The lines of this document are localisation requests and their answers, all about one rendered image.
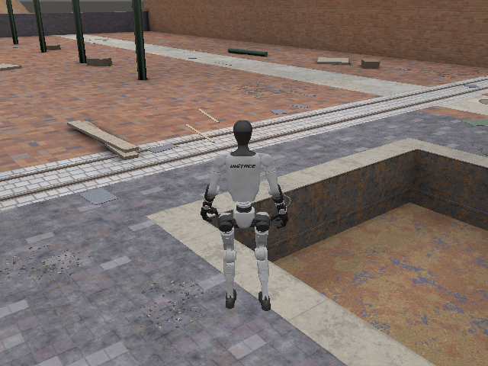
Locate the left robot forearm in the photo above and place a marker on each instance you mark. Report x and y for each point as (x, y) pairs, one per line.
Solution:
(208, 200)

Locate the right robot forearm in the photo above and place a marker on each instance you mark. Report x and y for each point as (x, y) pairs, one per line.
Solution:
(279, 202)

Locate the robot torso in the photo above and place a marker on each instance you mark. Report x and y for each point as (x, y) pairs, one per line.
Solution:
(243, 180)

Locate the left robot shin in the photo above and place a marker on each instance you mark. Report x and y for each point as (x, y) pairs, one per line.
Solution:
(229, 274)

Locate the left robot upper arm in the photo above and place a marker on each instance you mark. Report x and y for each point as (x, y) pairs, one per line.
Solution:
(215, 173)

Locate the left robot hand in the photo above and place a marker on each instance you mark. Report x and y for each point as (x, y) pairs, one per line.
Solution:
(204, 212)

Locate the right robot upper arm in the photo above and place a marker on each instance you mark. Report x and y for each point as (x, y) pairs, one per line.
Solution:
(270, 172)

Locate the right robot hand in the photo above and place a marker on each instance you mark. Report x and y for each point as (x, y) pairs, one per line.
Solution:
(278, 217)

